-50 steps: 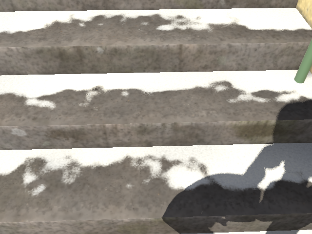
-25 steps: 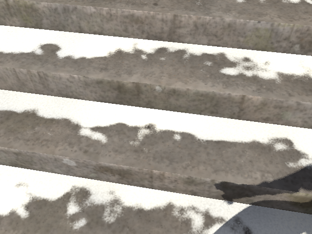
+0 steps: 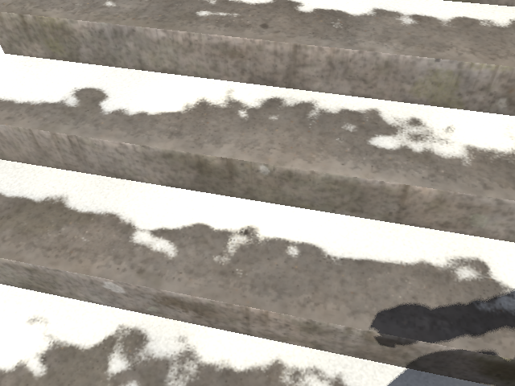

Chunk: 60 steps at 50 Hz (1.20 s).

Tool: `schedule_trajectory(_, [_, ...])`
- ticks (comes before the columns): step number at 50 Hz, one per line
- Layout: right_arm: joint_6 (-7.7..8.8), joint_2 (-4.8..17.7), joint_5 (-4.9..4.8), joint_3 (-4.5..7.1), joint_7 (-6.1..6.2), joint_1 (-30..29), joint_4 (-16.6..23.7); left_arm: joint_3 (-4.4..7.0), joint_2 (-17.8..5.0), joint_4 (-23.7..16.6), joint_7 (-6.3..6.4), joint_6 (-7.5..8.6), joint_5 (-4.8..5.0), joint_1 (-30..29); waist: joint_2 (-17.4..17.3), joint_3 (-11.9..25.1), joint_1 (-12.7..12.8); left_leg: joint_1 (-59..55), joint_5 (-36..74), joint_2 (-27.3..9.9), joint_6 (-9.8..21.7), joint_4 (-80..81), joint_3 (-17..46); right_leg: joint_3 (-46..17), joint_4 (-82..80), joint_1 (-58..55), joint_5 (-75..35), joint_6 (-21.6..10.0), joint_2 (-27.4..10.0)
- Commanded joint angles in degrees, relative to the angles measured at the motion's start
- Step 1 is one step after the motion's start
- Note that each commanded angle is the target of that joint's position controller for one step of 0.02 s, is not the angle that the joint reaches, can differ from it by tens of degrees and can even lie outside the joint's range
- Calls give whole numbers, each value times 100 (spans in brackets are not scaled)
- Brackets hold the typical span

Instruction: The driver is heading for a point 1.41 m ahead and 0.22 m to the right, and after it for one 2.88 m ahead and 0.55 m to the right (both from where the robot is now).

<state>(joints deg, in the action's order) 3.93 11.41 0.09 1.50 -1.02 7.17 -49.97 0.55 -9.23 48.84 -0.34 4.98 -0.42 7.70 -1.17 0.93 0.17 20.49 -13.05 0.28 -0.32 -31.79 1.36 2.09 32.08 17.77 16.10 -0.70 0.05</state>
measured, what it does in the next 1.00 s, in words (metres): stands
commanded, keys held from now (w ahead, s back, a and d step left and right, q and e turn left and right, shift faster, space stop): no key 1.00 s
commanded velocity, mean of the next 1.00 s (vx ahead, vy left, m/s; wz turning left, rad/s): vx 0.00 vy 0.00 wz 0.01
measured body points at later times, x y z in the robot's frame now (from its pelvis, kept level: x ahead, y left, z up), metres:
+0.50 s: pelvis +0.02 +0.00 +0.01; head +0.02 -0.01 +0.46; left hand +0.02 +0.23 -0.14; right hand +0.03 -0.23 -0.14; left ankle +0.04 +0.12 -0.73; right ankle +0.01 -0.11 -0.73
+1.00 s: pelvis +0.03 +0.00 +0.01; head +0.03 -0.01 +0.46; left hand +0.01 +0.21 -0.14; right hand +0.01 -0.22 -0.15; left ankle +0.04 +0.12 -0.73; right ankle +0.01 -0.11 -0.73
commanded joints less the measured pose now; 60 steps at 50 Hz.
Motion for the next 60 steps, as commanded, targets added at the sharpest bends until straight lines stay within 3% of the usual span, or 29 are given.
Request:
schedule_trajectory(1, [-101,316,25,71,305,321,151,144,-564,-39,367,-131,-20,425,87,476,11,-519,1507,-437,153,494,391,-536,-754,-702,-1642,-68,-565])
schedule_trajectory(10, [-208,378,39,72,354,865,-181,157,-513,394,364,-283,-5,667,100,40,10,-561,1052,-501,216,927,408,-478,-1119,-918,-1206,-133,-537])
schedule_trajectory(25, [-329,261,48,-54,416,1597,-492,68,-382,1030,391,-393,-19,1377,69,-392,-38,-565,346,-521,297,1222,382,-474,-1415,-700,-464,-205,-512])
schedule_trajectory(51, [-316,49,25,-161,439,2058,-750,-60,-146,1207,419,-407,-16,1885,88,-507,-21,-601,675,-553,301,1212,316,-451,-1348,-738,-760,-251,-542])
schedule_trajectory(52, [-309,9,120,-125,-103,1378,-589,-106,6,1108,-214,-430,-56,1554,205,-529,-85,-385,45,-170,228,1275,-27,-188,-1486,-514,21,-159,-135])
schedule_trajectory(53, [-337,147,148,-79,-398,1590,-712,-60,-112,1161,-556,-460,-112,1744,190,-612,-57,-334,-169,-65,224,1345,-104,-144,-1582,-528,202,-179,-103])
schedule_trajectory(54, [-358,119,157,-62,-533,1746,-833,-24,-154,1211,-720,-472,-135,1898,171,-698,-54,-259,-138,-52,256,1335,-142,-131,-1551,-523,123,-230,-119])
schedule_trajectory(56, [-328,176,124,-35,-539,1684,-902,-15,-172,1243,-752,-443,-131,2019,135,-565,-58,-285,87,-57,323,1235,-183,-66,-1391,-609,-183,-257,-122])
schedule_trajectory(60, [-232,20,70,-68,-470,1394,-900,-48,-53,1192,-634,-383,-76,1912,140,-256,-95,-384,605,-66,334,992,-191,-52,-1164,-596,-812,-245,-109])
Keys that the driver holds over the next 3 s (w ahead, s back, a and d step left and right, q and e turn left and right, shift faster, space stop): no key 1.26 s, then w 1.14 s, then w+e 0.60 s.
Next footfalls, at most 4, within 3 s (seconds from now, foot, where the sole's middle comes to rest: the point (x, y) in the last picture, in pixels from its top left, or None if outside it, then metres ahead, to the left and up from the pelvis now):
1.88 right None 0.42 -0.10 -0.63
2.40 left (244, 253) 0.72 0.08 -0.49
2.88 right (332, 136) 0.98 -0.15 -0.35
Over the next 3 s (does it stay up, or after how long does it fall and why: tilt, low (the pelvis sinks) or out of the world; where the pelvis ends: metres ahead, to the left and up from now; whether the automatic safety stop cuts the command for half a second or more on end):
stays up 0.91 -0.04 0.35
